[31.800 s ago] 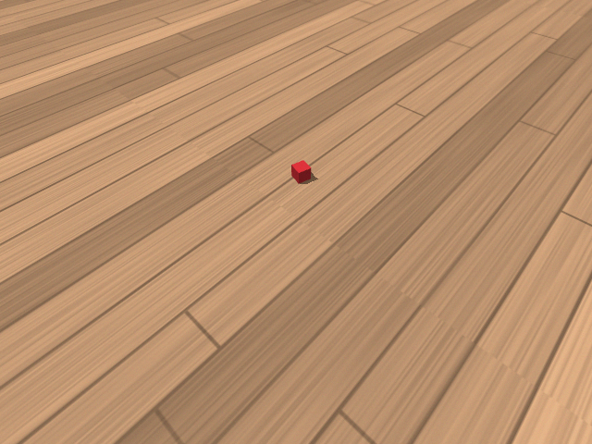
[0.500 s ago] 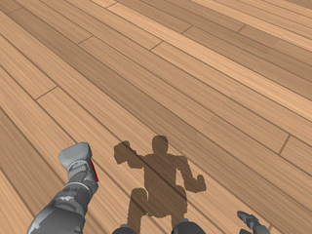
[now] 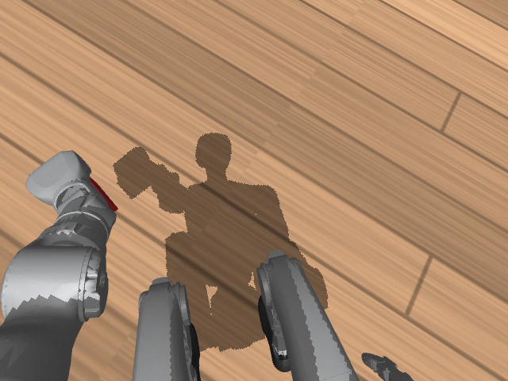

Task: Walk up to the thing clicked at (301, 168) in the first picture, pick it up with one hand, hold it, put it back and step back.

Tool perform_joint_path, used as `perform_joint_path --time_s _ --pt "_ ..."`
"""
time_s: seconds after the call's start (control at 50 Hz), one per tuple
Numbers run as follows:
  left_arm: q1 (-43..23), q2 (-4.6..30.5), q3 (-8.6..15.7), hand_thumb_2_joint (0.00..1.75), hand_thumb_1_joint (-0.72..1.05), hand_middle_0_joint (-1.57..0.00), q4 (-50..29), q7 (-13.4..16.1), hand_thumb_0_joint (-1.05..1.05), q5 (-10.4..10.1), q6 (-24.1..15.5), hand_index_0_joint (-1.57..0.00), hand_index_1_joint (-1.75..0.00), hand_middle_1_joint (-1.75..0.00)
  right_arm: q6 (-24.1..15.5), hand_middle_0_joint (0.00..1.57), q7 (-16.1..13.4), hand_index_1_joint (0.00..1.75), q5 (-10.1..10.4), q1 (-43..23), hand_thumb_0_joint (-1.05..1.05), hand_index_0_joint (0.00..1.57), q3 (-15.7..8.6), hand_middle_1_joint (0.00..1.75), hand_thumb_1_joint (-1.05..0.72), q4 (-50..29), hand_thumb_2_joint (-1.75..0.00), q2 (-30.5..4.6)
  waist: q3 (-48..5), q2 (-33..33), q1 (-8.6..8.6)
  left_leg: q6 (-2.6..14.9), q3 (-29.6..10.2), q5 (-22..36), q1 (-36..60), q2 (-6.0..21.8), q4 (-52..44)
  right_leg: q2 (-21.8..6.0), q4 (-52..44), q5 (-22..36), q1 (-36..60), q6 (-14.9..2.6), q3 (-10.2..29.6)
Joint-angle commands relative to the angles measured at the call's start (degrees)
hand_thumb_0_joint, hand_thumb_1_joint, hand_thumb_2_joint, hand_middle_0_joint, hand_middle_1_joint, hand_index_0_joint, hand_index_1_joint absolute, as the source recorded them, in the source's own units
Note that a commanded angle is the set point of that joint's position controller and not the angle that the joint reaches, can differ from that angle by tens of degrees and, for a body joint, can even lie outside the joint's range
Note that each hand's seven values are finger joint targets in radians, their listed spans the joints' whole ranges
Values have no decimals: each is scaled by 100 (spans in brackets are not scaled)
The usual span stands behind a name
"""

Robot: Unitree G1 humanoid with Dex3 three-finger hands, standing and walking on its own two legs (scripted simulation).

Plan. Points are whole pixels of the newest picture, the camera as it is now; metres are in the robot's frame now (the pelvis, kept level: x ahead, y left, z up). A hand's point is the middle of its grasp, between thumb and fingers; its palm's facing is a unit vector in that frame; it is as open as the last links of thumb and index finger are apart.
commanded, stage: crouch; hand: left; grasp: from above
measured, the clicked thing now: (83, 202) +0.46 +0.23 -0.17
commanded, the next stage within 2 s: lower in 1.02 s
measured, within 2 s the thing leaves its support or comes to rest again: neither
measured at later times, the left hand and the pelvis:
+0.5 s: hand (106, 201) +0.48 +0.22 -0.26, palm faces -0.35 -0.23 -0.91, open 9.7 cm; pelvis -0.01 +0.00 -0.11, yaw -1 degrees
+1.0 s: hand (112, 202) +0.50 +0.23 -0.32, palm faces -0.35 -0.22 -0.91, open 9.7 cm; pelvis -0.02 +0.00 -0.17, yaw -2 degrees
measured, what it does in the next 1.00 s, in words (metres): lowers itself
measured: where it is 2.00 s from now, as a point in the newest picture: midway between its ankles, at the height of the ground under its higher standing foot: (235, 361)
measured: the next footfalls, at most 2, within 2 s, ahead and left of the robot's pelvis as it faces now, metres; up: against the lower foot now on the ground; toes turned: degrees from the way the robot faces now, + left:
none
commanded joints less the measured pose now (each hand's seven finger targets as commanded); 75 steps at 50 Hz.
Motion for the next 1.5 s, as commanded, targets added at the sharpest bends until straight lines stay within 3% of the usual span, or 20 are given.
perform_joint_path --time_s 0.0,0.08,0.12,0.16,0.2,0.24,0.26,0.3,0.32,0.4,0.52,0.76,1.0,1.1,1.22,1.32,1.36,1.42,1.44,1.48 --pt "-2264 1362 -107 55 64 -109 -615 121 0 492 -267 -110 -47 -48 -138 20 -6 30 -37 968 0 20 -313 30 -89 -163 -90 -1189 -3749 578 -237 190 298 961 1426 -137 -590 21 -707 916 2054 -278 -233" --pt "-2652 1747 83 58 67 -112 -1083 163 0 678 -431 -112 -47 -47 -144 20 42 30 -87 1003 0 20 -310 30 -89 -172 -90 -1336 -4075 1114 -220 114 179 1100 1694 -110 -369 -22 -176 926 1460 -326 -369" --pt "-2488 1510 8 59 66 -113 -742 161 0 725 -417 -112 -47 -46 -147 20 73 30 -102 1034 0 20 -297 30 -89 -171 -90 -1377 -3865 1025 -357 104 123 1052 1609 -89 -249 -54 -31 894 1175 -315 -415" --pt "-2562 1743 139 61 65 -114 -824 206 0 719 -432 -112 -45 -43 -153 20 96 30 -112 1032 0 20 -295 30 -89 -174 -90 -1430 -3984 1207 -262 79 87 1073 1599 -89 -173 -61 198 890 967 -334 -444" --pt "-2840 1765 140 62 63 -113 -949 214 0 767 -455 -111 -45 -43 -162 20 113 30 -146 1087 0 20 -304 30 -89 -136 -90 -1438 -4074 1317 -370 97 150 1127 1527 -100 41 -49 278 977 891 -320 -422" --pt "-2827 1637 97 60 63 -112 -765 221 0 736 -450 -110 -44 -42 -188 20 148 30 -164 1133 0 20 -268 30 -89 -125 -90 -1431 -3918 1100 -514 133 172 1108 1243 -109 236 -56 341 1029 898 -285 -422" --pt "-2917 1800 143 61 61 -111 -821 227 0 721 -496 -109 -43 -41 -205 20 155 30 -169 1106 0 20 -272 30 -89 -94 -90 -1464 -3906 1168 -443 146 212 1054 1040 -124 303 -43 412 972 852 -284 -413" --pt "-2869 1745 94 60 59 -110 -635 146 0 736 -545 -108 -44 -41 -213 20 184 30 -198 1155 0 20 -232 30 -89 -84 -90 -1423 -3858 1034 -549 169 257 1146 945 -132 508 -43 452 1084 938 -258 -382" --pt "-3044 1956 168 60 58 -109 -772 133 0 770 -589 -107 -45 -43 -210 20 195 30 -220 1194 0 20 -254 30 -90 -45 -90 -1460 -3957 1037 -518 188 296 1181 837 -144 616 -30 499 1154 1044 -244 -357" --pt "-2984 2104 232 62 60 -110 -544 133 0 875 -643 -108 -46 -44 -218 20 259 30 -263 1183 0 20 -242 30 -90 -49 -90 -1508 -3837 1188 -475 163 296 1166 752 -145 796 -24 748 1081 742 -267 -383" --pt "-3158 2126 312 62 61 -110 -195 245 0 919 -648 -109 -51 -49 -224 20 397 30 -334 1293 0 20 -203 30 -90 -22 -90 -1555 -3686 1185 -587 186 308 1189 321 -162 1085 6 1019 1141 522 -252 -407" --pt "-3336 2674 452 61 63 -109 137 217 0 1090 -825 -109 -51 -51 -259 20 596 30 -418 1427 0 20 -60 30 -90 -10 -90 -1825 -3369 1298 -795 187 149 823 -38 -185 1435 24 1526 709 -91 -264 -605" --pt "-3473 3064 540 64 64 -112 163 240 0 1156 -913 -110 -50 -49 -239 20 697 30 -451 1588 0 20 92 30 -90 -31 -90 -1952 -3358 1406 -841 220 187 915 -412 -195 1787 95 1792 849 -53 -252 -683" --pt "-3416 2950 491 66 63 -113 307 264 0 1145 -913 -110 -50 -47 -263 20 737 30 -457 1562 0 20 121 30 -90 -36 -90 -2014 -3091 1527 -850 188 112 832 -409 -177 1804 85 1930 775 -372 -278 -761" --pt "-3419 2979 487 70 56 -111 615 318 0 1186 -912 -107 -49 -45 -290 20 802 30 -516 1665 0 20 193 30 -90 -27 -90 -2086 -2926 1327 -1040 223 106 1098 -639 -166 2063 115 2006 1060 -255 -245 -795" --pt "-3626 3269 592 70 58 -111 596 417 0 1212 -984 -107 -52 -49 -355 20 845 30 -588 1659 0 20 258 30 -91 -18 -90 -2166 -2857 1462 -1114 226 98 935 -699 -164 2159 124 2039 924 -276 -237 -838" --pt "-3635 3228 475 72 58 -112 622 400 0 1232 -997 -108 -54 -50 -361 20 865 30 -592 1579 0 20 321 30 -91 -77 -90 -2160 -2908 1522 -1141 225 98 949 -620 -150 2191 149 2040 942 -184 -241 -846" --pt "-3642 3399 545 76 59 -113 717 538 0 1235 -978 -108 -56 -51 -358 20 878 30 -588 1504 0 20 373 30 -91 -150 -90 -2222 -3004 1729 -1069 198 48 988 -498 -119 2195 172 2126 997 -207 -256 -885" --pt "-3654 3400 545 74 59 -111 790 549 0 1256 -983 -108 -56 -52 -376 20 892 30 -605 1523 0 20 387 30 -91 -133 -90 -2237 -2842 1614 -1185 231 47 902 -659 -126 2260 156 2103 949 -287 -231 -894" --pt "-3646 3464 559 76 59 -114 744 604 0 1257 -994 -109 -53 -48 -368 20 909 30 -595 1552 0 20 409 30 -91 -123 -90 -2259 -2900 1663 -1162 213 23 949 -643 -109 2232 176 2136 995 -207 -242 -922"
